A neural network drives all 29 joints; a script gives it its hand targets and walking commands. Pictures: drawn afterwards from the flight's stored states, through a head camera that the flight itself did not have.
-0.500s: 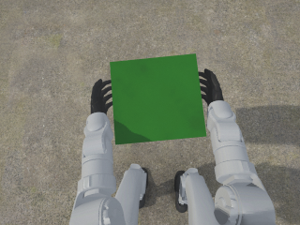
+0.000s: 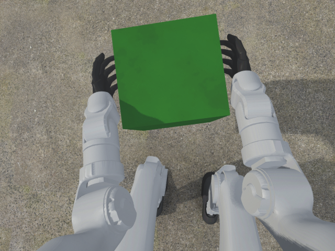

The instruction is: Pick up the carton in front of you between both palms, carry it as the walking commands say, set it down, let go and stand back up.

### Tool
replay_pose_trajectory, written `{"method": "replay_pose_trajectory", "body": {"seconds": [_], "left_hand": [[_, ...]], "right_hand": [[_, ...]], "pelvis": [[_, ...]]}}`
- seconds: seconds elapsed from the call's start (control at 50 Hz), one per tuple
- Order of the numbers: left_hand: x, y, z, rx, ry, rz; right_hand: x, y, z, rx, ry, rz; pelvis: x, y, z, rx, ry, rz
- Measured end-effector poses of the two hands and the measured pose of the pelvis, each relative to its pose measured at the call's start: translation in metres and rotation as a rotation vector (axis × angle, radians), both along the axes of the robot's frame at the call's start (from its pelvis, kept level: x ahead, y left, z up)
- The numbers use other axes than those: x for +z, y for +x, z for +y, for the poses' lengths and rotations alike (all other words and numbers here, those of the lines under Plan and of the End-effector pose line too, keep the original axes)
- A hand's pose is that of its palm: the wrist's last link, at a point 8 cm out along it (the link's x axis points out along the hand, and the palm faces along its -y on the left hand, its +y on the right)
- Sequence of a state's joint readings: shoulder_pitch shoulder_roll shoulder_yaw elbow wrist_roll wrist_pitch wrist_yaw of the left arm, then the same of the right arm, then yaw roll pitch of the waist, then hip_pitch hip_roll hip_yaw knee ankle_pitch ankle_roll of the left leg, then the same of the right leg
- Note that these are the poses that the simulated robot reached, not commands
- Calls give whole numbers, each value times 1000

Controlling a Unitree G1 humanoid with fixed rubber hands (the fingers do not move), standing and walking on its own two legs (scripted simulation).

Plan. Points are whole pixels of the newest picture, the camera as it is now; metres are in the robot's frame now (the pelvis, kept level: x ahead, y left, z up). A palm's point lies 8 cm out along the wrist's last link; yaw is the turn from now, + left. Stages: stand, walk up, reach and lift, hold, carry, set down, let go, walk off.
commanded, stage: set down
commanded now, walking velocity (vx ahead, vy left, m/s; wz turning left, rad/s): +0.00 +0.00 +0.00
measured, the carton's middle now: (171, 86) +0.48 +0.07 -0.17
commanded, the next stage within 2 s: none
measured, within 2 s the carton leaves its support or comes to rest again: rests again in 1.38 s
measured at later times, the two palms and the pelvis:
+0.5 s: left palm (117, 98) +0.46 +0.24 -0.24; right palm (216, 74) +0.55 -0.05 -0.25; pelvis -0.02 +0.00 -0.10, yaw +1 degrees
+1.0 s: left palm (121, 99) +0.47 +0.25 -0.31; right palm (210, 77) +0.56 -0.04 -0.33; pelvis -0.02 +0.01 -0.16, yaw +2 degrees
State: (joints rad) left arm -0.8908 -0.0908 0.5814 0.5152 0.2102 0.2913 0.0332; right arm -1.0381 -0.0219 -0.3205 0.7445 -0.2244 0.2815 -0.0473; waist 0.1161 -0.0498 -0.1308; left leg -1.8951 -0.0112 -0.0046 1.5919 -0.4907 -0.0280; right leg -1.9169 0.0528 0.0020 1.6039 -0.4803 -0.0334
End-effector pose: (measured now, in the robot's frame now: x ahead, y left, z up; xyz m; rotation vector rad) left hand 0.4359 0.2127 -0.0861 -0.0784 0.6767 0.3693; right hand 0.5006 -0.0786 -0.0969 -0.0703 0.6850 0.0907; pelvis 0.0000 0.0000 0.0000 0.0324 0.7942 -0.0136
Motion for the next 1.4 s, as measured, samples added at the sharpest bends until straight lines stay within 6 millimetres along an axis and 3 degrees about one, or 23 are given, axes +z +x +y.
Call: {"method": "replay_pose_trajectory", "body": {"seconds": [0.34,0.68,0.84,1.1,1.4], "left_hand": [[-102,14,16,49,4,37],[-207,28,33,48,-3,77],[-217,36,43,66,-19,54],[-230,29,36,21,-22,91],[-234,29,40,2,-13,94]], "right_hand": [[-98,34,21,74,-28,28],[-205,62,39,158,-62,58],[-218,70,48,170,-59,41],[-234,59,38,169,-70,73],[-237,60,38,201,-36,76]], "pelvis": [[-75,-19,-2,-5,14,19],[-135,-20,2,0,13,-45],[-152,-15,6,18,9,-77],[-163,-21,6,12,20,-118],[-172,-26,-2,2,43,-165]]}}
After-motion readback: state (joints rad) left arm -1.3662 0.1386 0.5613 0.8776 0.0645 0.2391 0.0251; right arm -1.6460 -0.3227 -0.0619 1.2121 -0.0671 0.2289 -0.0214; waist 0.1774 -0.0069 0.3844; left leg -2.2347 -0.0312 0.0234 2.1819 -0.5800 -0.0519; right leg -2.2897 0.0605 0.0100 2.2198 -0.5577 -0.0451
